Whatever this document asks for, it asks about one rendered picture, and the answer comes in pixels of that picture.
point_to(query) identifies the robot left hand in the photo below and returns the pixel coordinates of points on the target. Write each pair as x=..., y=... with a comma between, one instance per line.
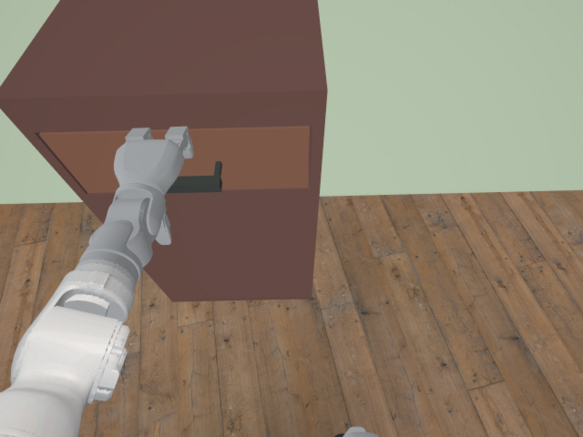
x=154, y=162

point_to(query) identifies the left robot upper arm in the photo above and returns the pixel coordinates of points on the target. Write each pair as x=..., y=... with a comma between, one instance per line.
x=74, y=358

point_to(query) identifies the handle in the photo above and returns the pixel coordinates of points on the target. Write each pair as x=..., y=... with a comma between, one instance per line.
x=197, y=184

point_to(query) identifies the robot left forearm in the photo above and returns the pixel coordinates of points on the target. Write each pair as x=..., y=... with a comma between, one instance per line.
x=108, y=271

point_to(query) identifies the cabinet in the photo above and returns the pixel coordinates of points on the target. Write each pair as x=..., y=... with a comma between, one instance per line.
x=110, y=65

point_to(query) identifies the drawer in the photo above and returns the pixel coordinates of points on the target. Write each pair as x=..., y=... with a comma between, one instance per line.
x=251, y=157

